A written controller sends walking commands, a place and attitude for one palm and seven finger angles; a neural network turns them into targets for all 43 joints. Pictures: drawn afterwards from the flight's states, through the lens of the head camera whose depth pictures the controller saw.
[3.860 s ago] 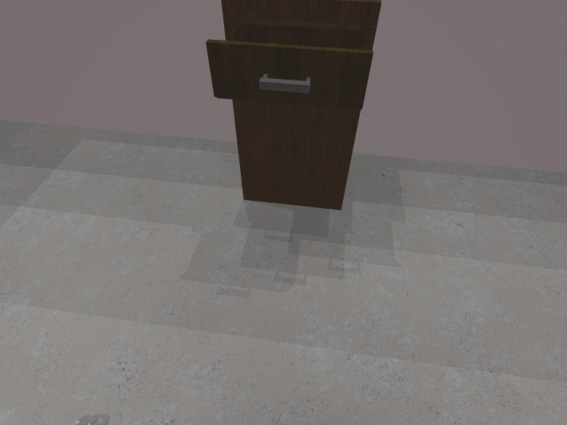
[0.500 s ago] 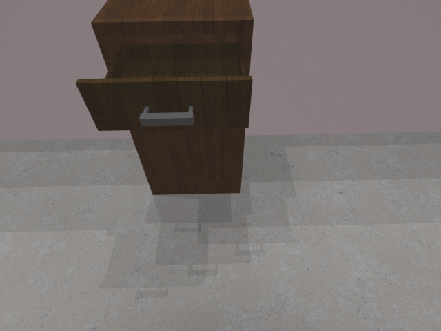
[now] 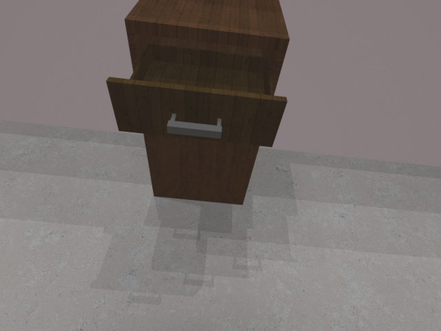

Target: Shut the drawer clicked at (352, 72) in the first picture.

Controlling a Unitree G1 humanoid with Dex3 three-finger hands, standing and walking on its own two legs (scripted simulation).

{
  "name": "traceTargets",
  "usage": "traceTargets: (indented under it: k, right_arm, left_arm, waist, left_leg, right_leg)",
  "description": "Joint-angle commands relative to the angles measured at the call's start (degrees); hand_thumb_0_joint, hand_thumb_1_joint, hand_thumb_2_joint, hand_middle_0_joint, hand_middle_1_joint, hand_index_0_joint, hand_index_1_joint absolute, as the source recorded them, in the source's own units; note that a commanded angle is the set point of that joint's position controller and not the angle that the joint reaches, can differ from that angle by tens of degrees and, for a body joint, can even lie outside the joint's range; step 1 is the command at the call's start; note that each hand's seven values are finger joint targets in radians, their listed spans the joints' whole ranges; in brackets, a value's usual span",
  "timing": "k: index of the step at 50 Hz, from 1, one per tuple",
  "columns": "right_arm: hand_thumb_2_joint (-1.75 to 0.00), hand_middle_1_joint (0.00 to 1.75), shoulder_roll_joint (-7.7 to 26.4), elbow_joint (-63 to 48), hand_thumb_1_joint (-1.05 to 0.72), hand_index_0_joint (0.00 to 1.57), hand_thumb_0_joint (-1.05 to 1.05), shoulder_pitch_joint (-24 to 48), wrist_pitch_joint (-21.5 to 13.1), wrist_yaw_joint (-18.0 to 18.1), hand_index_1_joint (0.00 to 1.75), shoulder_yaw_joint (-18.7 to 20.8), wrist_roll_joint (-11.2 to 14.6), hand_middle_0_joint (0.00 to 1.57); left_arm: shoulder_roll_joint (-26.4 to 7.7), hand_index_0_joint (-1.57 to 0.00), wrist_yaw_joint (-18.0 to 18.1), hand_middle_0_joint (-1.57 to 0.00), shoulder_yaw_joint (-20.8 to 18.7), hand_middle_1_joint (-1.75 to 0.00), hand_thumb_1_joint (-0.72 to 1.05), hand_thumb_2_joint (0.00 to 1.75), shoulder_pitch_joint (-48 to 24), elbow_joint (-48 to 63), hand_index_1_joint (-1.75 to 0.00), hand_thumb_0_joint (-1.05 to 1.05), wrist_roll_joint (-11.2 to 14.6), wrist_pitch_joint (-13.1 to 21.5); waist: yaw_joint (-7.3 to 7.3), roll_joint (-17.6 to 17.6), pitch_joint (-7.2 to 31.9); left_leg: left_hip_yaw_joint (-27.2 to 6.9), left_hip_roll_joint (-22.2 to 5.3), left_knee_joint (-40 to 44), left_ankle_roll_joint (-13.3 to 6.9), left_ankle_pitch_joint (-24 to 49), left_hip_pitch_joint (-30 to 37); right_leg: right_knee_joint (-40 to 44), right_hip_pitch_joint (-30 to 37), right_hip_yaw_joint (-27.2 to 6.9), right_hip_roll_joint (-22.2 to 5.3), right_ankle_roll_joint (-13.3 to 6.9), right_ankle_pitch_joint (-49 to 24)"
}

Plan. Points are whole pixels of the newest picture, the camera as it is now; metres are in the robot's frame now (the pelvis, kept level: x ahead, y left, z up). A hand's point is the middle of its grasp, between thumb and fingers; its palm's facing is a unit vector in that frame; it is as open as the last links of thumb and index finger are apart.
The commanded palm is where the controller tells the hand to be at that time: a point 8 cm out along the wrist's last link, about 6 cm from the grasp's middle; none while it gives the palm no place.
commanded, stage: take the last steps up to it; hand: left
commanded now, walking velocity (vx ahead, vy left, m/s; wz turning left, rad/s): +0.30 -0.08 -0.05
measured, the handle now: (195, 124) +0.59 +0.11 +0.02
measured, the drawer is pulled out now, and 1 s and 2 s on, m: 0.26 0.26 0.26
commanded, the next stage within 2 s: come to a stop and stand still in 0.60 s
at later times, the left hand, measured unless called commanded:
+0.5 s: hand (185, 268) +0.29 +0.09 -0.17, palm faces -0.04 -0.98 -0.19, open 7.3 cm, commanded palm none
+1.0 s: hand (173, 308) +0.20 +0.11 -0.19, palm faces +0.05 -0.99 -0.14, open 7.3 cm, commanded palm none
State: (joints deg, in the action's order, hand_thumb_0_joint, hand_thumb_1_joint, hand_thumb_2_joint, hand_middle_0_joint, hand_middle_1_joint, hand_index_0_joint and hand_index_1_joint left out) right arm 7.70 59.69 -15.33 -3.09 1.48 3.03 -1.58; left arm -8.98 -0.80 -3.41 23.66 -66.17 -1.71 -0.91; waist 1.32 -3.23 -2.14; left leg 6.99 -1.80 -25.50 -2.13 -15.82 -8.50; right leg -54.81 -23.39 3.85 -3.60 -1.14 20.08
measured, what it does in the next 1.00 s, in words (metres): walks ahead: right foot, then left foot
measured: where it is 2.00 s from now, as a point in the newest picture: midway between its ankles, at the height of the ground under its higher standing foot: outside the picture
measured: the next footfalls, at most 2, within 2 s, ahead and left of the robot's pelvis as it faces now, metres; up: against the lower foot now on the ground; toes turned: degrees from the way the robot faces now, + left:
right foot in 0.38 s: +0.26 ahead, -0.17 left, +0.00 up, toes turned -9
left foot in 0.78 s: +0.32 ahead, +0.04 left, +0.00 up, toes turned +6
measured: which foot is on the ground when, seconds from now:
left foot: down 0.00-0.38, up 0.40-0.76, down 0.78-1.00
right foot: up 0.00-0.36, down 0.38-0.92, up 0.94-1.00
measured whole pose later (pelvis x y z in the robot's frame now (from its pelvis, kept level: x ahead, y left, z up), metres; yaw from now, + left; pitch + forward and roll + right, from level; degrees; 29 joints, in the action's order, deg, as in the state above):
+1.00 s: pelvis +0.24 -0.05 +0.00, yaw -3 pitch -2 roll +1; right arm 5.2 60.2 -5.6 -0.8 2.8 0.9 -0.1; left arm -8.7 1.7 -1.1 18.6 -64.6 -0.7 -2.0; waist 3.2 -3.9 -4.7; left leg 9.4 -0.2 -24.6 -3.3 -10.6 -12.3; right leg -35.2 -12.2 3.5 -3.1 0.9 22.2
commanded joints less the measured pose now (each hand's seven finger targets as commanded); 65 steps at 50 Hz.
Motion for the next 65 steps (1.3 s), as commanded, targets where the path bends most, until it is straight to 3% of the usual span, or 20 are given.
traceTargets:
  k: [1, 13, 15, 17, 18, 19, 21, 23, 26, 34, 37, 39, 41, 45, 49, 53, 58, 60, 62, 65]
  right_arm:
    - [-0.9, 0.3, 6.3, 0.7, -0.9, 0.2, 0.0, -7.5, -1.6, 0.7, 0.3, 0.1, 0.5, 0.2]
    - [-0.9, 0.3, 6.9, 5.1, -0.9, 0.2, 0.0, -15.4, -1.2, 0.5, 0.3, 0.3, -0.5, 0.2]
    - [-0.9, 0.3, 7.9, 5.2, -0.9, 0.2, 0.0, -14.2, -0.9, 0.5, 0.3, 0.6, -0.6, 0.2]
    - [-0.9, 0.3, 7.8, 5.3, -0.9, 0.2, 0.0, -13.4, -0.6, 0.1, 0.3, 0.8, 0.0, 0.2]
    - [-0.9, 0.3, 6.3, 5.1, -0.9, 0.2, 0.0, -13.7, -0.8, -0.4, 0.3, 0.5, 0.7, 0.2]
    - [-0.9, 0.3, 2.5, 3.4, -0.9, 0.2, 0.0, -16.3, -0.6, -0.4, 0.3, -0.4, 1.4, 0.2]
    - [-0.9, 0.3, 3.8, 1.5, -0.9, 0.2, 0.0, -9.0, -0.1, -0.5, 0.3, 0.5, 1.4, 0.2]
    - [-0.9, 0.3, 3.4, 1.5, -0.9, 0.2, 0.0, -6.8, 0.8, -0.8, 0.3, 0.5, 0.4, 0.2]
    - [-0.9, 0.3, 1.6, 2.8, -0.9, 0.2, 0.0, -10.6, 2.4, -0.9, 0.3, 0.1, 0.0, 0.2]
    - [-0.9, 0.3, 2.0, -0.8, -0.9, 0.2, 0.0, -0.6, 1.4, -1.6, 0.3, -0.3, 0.3, 0.2]
    - [-0.9, 0.3, 2.9, 0.9, -0.9, 0.2, 0.0, -1.6, 0.8, -0.9, 0.3, -1.0, 0.5, 0.2]
    - [-0.9, 0.3, 7.8, 1.0, -0.9, 0.2, 0.0, -2.4, 0.6, -0.1, 0.3, -1.0, 0.4, 0.2]
    - [-0.9, 0.3, 8.1, 0.6, -0.9, 0.2, 0.0, 3.1, 1.2, 0.7, 0.3, -1.4, 0.9, 0.2]
    - [-0.9, 0.3, 8.5, 0.5, -0.9, 0.2, 0.0, 3.3, 1.8, 1.9, 0.3, -0.7, 1.5, 0.2]
    - [-0.9, 0.3, 10.8, -0.1, -0.9, 0.2, 0.0, 2.4, 2.7, 2.7, 0.3, 1.2, 1.2, 0.2]
    - [-0.9, 0.3, 10.2, -2.2, -0.9, 0.2, 0.0, 4.9, 3.2, 2.2, 0.3, 2.0, 0.5, 0.2]
    - [-0.9, 0.3, 10.2, -2.4, -0.9, 0.2, 0.0, 7.0, 3.7, 0.9, 0.3, 2.1, 0.2, 0.2]
    - [-0.9, 0.3, 9.2, -2.1, -0.9, 0.2, 0.0, 6.4, 4.1, 0.3, 0.3, 2.1, 0.7, 0.2]
    - [-0.9, 0.3, 2.9, -3.0, -0.9, 0.2, 0.0, 4.6, 4.9, -0.7, 0.3, 0.8, 1.4, 0.2]
    - [-0.9, 0.3, 4.8, -1.7, -0.9, 0.2, 0.0, 5.0, 5.4, -0.8, 0.3, 0.6, 0.6, 0.2]
  left_arm:
    - [-1.9, -0.2, -0.5, -0.2, -0.5, -0.3, 0.9, 0.9, -3.5, 5.2, -0.3, 0.0, 0.0, 2.1]
    - [-2.5, -0.2, -0.8, -0.2, -0.1, -0.3, 0.9, 0.9, -22.1, 11.5, -0.3, 0.0, 0.6, 2.1]
    - [-3.3, -0.2, -0.7, -0.2, -0.4, -0.3, 0.9, 0.9, -19.9, 10.8, -0.3, 0.0, 0.6, 2.6]
    - [-6.1, -0.2, -0.3, -0.2, -1.2, -0.3, 0.9, 0.9, -7.7, 6.9, -0.3, 0.0, 0.4, 3.5]
    - [-9.7, -0.2, 0.3, -0.2, -2.4, -0.3, 0.9, 0.9, 0.1, 4.6, -0.3, 0.0, 0.1, 4.2]
    - [-16.3, -0.2, 1.0, -0.2, -3.8, -0.3, 0.9, 0.9, 5.8, 3.9, -0.3, 0.0, 0.5, 4.5]
    - [-14.5, -0.2, 1.3, -0.2, -3.1, -0.3, 0.9, 0.9, 0.3, 5.5, -0.3, 0.0, 1.2, 4.1]
    - [-8.8, -0.2, 2.0, -0.2, -1.5, -0.3, 0.9, 0.9, -8.4, 7.9, -0.3, 0.0, 1.1, 4.2]
    - [-5.7, -0.2, 2.2, -0.2, -0.2, -0.3, 0.9, 0.9, -11.0, 8.2, -0.3, 0.0, 0.5, 4.8]
    - [-7.5, -0.2, 1.8, -0.2, -0.6, -0.3, 0.9, 0.9, -6.0, 6.2, -0.3, 0.0, 0.4, 4.3]
    - [-5.2, -0.2, 2.0, -0.2, 0.4, -0.3, 0.9, 0.9, -6.2, 5.2, -0.3, 0.0, 1.0, 3.5]
    - [-2.1, -0.2, 2.4, -0.2, 1.7, -0.3, 0.9, 0.9, -4.1, 4.7, -0.3, 0.0, 1.2, 2.9]
    - [-2.4, -0.2, 2.9, -0.2, 2.3, -0.3, 0.9, 0.9, -2.4, 2.7, -0.3, 0.0, 1.1, 1.8]
    - [-4.7, -0.2, 3.0, -0.2, 2.1, -0.3, 0.9, 0.9, -0.8, 2.5, -0.3, 0.0, 0.9, 0.5]
    - [-5.0, -0.2, 3.2, -0.2, 0.6, -0.3, 0.9, 0.9, -0.6, 4.9, -0.3, 0.0, 0.5, -1.2]
    - [-2.9, -0.2, 3.4, -0.2, -0.5, -0.3, 0.9, 0.9, -1.1, 6.8, -0.3, 0.0, 0.4, -1.6]
    - [-1.7, -0.2, 3.1, -0.2, 0.0, -0.3, 0.9, 0.9, 0.2, 7.2, -0.3, 0.0, 0.4, -1.0]
    - [-3.1, -0.2, 3.1, -0.2, 0.2, -0.3, 0.9, 0.9, 2.8, 6.0, -0.3, 0.0, 0.0, -0.4]
    - [-10.0, -0.2, 3.2, -0.2, 0.1, -0.3, 0.9, 0.9, -3.4, 8.0, -0.3, 0.0, -0.3, 0.6]
    - [-9.6, -0.2, 3.1, -0.2, 0.2, -0.3, 0.9, 0.9, -9.9, 9.0, -0.3, 0.0, 0.3, 1.1]
  waist:
    - [-1.31, 9.6, -4.2]
    - [-4.54, 11.6, -7.9]
    - [-3.1, 11.3, -5.8]
    - [2.2, 5.8, 1.0]
    - [5.69, 1.0, 6.4]
    - [5.75, -13.4, 14.2]
    - [4.3, -6.9, 8.8]
    - [0.31, -0.5, 1.3]
    - [-3.82, -2.7, 0.4]
    - [-0.8, -1.7, 0.0]
    - [-2.18, 0.3, -1.0]
    - [-1.45, 11.1, 1.1]
    - [0.03, 13.4, 0.7]
    - [-0.68, 10.6, 0.9]
    - [-1.31, 9.4, 4.7]
    - [-0.78, 6.8, 6.9]
    - [0.21, 12.3, 4.8]
    - [1.28, 7.7, 3.3]
    - [-1.68, -9.0, -1.7]
    - [-1.69, -10.2, -2.9]
  left_leg:
    - [-11.3, -14.0, 17.4, -6.5, 7.7, 5.0]
    - [-5.6, -15.5, 13.5, -6.2, 23.2, 7.0]
    - [-5.1, -15.5, 9.5, -5.6, 26.9, 5.9]
    - [-2.0, -11.4, -4.7, -3.0, 29.7, 2.0]
    - [0.1, -8.7, -17.7, -1.0, 19.3, -8.7]
    - [1.8, -0.4, -37.6, 1.8, -16.0, -22.0]
    - [-6.4, -3.0, -51.3, 0.6, -14.3, -24.7]
    - [-7.1, -6.7, -47.9, 0.9, -7.0, -22.3]
    - [-4.7, -6.5, -38.5, 2.9, -4.2, -15.8]
    - [-1.7, -3.3, -14.2, 3.5, -2.8, -10.5]
    - [-2.4, -3.0, 0.5, 3.8, 8.1, 2.3]
    - [-11.6, -13.6, 3.7, -0.9, 28.6, 3.2]
    - [-12.3, -13.9, 7.5, -2.6, 28.3, -1.1]
    - [-11.2, -13.7, 7.2, -3.4, 39.0, 4.9]
    - [-14.1, -19.7, 6.4, -9.7, 47.6, 7.6]
    - [-10.8, -18.4, 4.9, -10.1, 40.7, 4.4]
    - [-10.7, -15.6, 7.1, -6.8, 15.4, -4.9]
    - [-7.9, -10.5, 3.0, -2.7, 2.9, -9.9]
    - [-2.1, -1.3, -6.8, 3.4, -8.6, -12.1]
    - [-6.2, -1.2, -16.1, 2.6, -6.6, -9.3]
  right_leg:
    - [-7.0, -14.6, -2.7, -2.8, 1.4, -7.9]
    - [15.0, -10.2, 1.4, -1.9, 0.1, -8.8]
    - [19.3, -1.9, 2.7, 0.0, -0.9, -7.3]
    - [25.5, 16.3, 4.8, 3.0, -1.6, -11.6]
    - [26.1, 31.0, -3.1, -4.4, -4.0, -11.4]
    - [32.5, 41.6, -25.9, -21.1, -10.1, -16.8]
    - [39.4, 27.0, -27.5, -21.0, -12.2, -9.9]
    - [41.2, 13.9, -16.6, -16.9, -10.0, -9.5]
    - [42.8, 5.4, -6.0, -12.7, -8.1, -16.2]
    - [42.8, 9.8, -8.3, -12.1, -9.6, -10.7]
    - [36.2, 5.0, -4.6, -7.4, -5.0, -12.8]
    - [31.3, 7.1, -0.6, -1.8, 0.6, -7.6]
    - [30.5, 12.5, 0.2, -1.6, 2.5, -4.3]
    - [28.0, 9.6, -1.1, -2.2, 2.4, -4.8]
    - [7.9, 2.1, -3.9, -0.6, 2.4, 8.8]
    - [-1.8, -0.2, -5.7, 0.5, 2.8, 7.9]
    - [15.5, 9.4, -1.9, 0.3, 2.0, 3.9]
    - [30.0, 15.4, -0.5, 0.5, 2.3, -6.7]
    - [43.4, 6.4, -17.1, -13.5, -3.5, -1.4]
    - [43.5, 1.3, -16.0, -11.8, -6.9, -2.4]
